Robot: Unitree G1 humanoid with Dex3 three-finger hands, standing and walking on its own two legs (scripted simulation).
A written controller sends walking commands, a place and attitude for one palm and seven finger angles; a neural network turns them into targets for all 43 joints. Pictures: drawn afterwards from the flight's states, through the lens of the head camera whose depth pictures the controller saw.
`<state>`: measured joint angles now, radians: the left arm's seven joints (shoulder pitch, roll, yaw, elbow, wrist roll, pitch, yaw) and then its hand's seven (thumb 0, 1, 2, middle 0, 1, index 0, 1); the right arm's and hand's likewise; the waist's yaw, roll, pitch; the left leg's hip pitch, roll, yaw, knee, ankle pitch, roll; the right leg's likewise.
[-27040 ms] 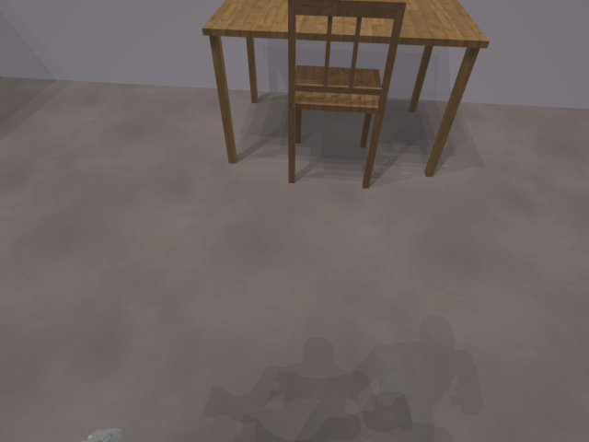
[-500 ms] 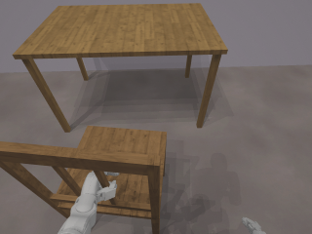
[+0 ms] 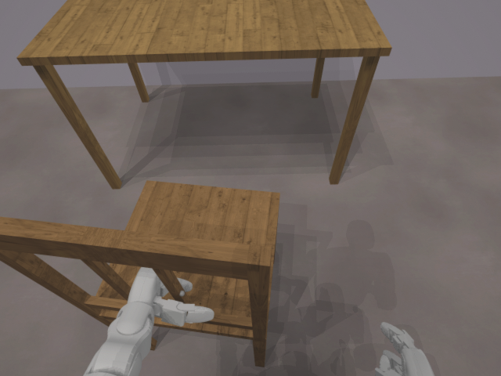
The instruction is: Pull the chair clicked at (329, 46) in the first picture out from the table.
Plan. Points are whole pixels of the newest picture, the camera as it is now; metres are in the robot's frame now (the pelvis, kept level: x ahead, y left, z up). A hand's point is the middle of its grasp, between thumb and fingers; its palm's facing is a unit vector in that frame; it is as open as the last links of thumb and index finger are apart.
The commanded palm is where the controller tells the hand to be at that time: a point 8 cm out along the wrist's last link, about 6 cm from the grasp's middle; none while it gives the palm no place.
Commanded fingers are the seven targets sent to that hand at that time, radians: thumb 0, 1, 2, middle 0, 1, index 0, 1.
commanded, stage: open the thumb and straighten the fingers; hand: left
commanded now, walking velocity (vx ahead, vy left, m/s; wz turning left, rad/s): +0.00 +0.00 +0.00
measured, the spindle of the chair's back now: (118, 284) +0.28 +0.25 -0.06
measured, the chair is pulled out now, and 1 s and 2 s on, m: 0.63 0.63 0.63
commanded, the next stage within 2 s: draw the fingers out of the gap in 0.36 s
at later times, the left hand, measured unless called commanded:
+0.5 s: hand (187, 297) +0.26 +0.12 -0.06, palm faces -0.03 -0.98 -0.18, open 17.4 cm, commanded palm +0.23 +0.17 -0.03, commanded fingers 0.00 -0.55 0.20 0.00 0.00 0.00 0.00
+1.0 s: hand (178, 357) +0.17 +0.12 -0.05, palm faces -0.02 -0.99 -0.17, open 17.5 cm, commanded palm +0.15 +0.17 -0.03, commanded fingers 0.00 -0.55 0.20 0.00 0.00 0.00 0.00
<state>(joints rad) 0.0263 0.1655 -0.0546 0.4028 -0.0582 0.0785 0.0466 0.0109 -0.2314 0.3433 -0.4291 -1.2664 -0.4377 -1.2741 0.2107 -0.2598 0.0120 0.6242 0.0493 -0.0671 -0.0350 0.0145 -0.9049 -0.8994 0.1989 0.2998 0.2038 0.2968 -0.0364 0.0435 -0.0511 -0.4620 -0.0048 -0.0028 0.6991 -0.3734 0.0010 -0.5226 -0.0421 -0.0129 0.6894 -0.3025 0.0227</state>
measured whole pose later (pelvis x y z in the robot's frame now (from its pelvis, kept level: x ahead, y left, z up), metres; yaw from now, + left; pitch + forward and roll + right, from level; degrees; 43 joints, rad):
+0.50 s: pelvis +0.02 -0.02 -0.02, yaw +2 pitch +11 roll +0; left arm 0.18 0.18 -0.06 0.14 -0.05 0.21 0.03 -0.01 -0.53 0.20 -0.02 -0.05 -0.02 -0.05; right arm 0.24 -0.27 0.03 0.54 0.04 -0.09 -0.07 0.01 -0.90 -0.90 0.20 0.30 0.20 0.30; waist -0.04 0.05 -0.11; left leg -0.57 0.01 -0.05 0.86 -0.47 -0.02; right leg -0.62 -0.04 -0.06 0.85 -0.42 0.00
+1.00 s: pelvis +0.00 -0.01 -0.03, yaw +3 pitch +10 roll -1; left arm 0.52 0.19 -0.12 -0.14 -0.04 0.20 0.02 -0.01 -0.53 0.20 -0.01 0.00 -0.01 0.00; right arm 0.25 -0.25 0.03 0.48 0.04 -0.15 -0.10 0.02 -0.90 -0.90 0.20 0.30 0.20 0.30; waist -0.03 0.07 -0.14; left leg -0.63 0.00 -0.07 0.95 -0.50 -0.02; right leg -0.66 -0.04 -0.07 0.92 -0.43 0.00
